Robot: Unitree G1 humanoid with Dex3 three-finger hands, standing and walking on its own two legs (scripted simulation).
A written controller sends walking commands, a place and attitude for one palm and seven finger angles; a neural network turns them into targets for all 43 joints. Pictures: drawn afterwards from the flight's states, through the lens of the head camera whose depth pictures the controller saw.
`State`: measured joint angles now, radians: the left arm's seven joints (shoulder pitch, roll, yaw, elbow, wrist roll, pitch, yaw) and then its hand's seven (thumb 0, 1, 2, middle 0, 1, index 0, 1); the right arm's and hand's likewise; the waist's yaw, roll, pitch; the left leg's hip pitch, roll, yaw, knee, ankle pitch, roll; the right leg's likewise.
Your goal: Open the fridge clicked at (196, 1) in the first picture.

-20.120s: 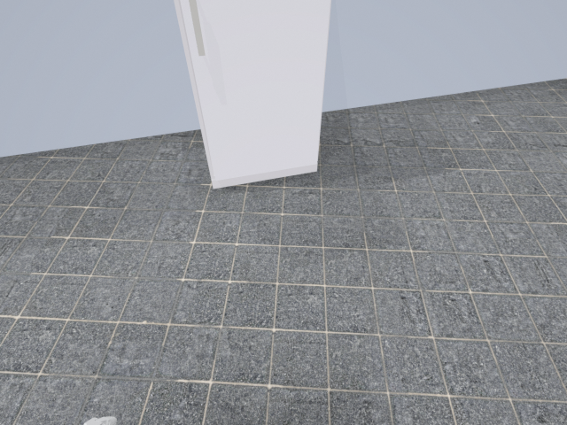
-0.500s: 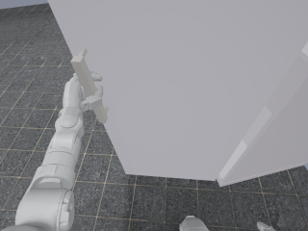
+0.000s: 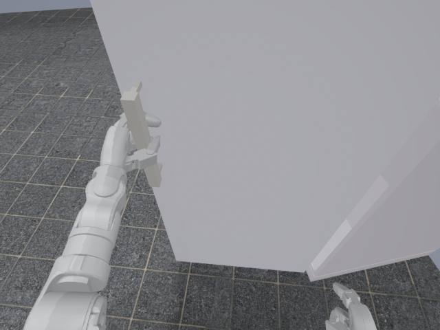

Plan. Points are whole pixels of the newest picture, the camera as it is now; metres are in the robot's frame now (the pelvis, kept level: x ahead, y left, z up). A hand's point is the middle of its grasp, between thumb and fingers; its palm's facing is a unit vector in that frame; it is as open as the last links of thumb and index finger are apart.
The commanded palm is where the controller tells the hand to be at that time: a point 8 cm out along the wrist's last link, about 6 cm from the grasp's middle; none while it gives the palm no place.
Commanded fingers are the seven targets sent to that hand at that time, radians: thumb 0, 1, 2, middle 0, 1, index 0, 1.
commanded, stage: loosen the grip on the handle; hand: left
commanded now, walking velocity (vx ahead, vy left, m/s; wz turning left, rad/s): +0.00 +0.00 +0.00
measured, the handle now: (147, 139) +0.44 +0.18 +0.09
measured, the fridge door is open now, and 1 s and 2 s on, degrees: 73 68 68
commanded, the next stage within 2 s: slip the hand off the handle in 0.54 s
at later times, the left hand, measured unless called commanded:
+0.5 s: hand (155, 150) +0.42 +0.16 +0.08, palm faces +0.12 -0.98 -0.16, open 13.5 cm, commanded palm +0.38 +0.22 +0.09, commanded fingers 0.00 -0.55 0.20 -0.25 -1.15 -0.25 -1.15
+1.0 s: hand (131, 146) +0.44 +0.22 +0.07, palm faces +0.16 -0.98 -0.16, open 14.7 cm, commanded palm +0.40 +0.27 +0.08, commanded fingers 0.00 -0.55 0.20 -0.25 -1.15 -0.25 -1.15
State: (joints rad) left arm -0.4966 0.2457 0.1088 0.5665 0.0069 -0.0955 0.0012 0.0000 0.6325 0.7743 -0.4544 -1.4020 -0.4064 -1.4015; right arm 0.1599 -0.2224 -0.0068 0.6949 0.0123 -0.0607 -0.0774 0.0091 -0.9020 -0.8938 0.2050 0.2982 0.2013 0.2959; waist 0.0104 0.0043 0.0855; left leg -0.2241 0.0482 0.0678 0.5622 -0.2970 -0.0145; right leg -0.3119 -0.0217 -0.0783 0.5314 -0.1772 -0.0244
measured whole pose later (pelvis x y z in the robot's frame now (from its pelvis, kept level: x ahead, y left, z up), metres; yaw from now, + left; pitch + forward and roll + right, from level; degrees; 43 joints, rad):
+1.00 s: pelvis +0.03 +0.02 -0.01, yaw +0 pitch +8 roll +0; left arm -0.53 0.31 0.22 0.79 -0.04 -0.27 -0.02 -0.02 -0.55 0.20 -0.25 -1.15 -0.25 -1.15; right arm 0.30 -0.26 0.00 0.66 0.03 -0.10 -0.02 0.01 -0.90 -0.89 0.20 0.30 0.20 0.30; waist -0.03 0.00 -0.08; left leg -0.46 0.01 0.06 0.69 -0.38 0.02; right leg -0.55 -0.05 -0.05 0.66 -0.26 0.01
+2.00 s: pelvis +0.03 +0.01 -0.01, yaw +1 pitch +4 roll +0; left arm 0.10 0.28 0.22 0.12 -0.16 -0.18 -0.15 -0.02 -0.55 0.20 -0.25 -1.15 -0.25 -1.15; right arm 0.25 -0.26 0.03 0.59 0.03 -0.19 -0.06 0.01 -0.90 -0.89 0.20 0.30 0.20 0.30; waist 0.04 0.03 -0.07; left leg -0.37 0.02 0.02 0.70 -0.39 0.00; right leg -0.45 -0.04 -0.09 0.68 -0.29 -0.01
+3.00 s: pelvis +0.04 +0.02 +0.01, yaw +1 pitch -4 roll +0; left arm 0.35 0.33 0.29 -0.24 -0.05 -0.07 0.10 -0.01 0.15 0.54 -0.23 -0.74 -0.23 -0.74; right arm 0.24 -0.23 0.04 0.67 -0.01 -0.17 -0.08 0.01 -0.90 -0.89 0.21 0.30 0.20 0.30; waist 0.08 0.05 0.01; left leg -0.06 -0.01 0.03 0.43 -0.29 0.02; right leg -0.16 -0.05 -0.08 0.43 -0.20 0.01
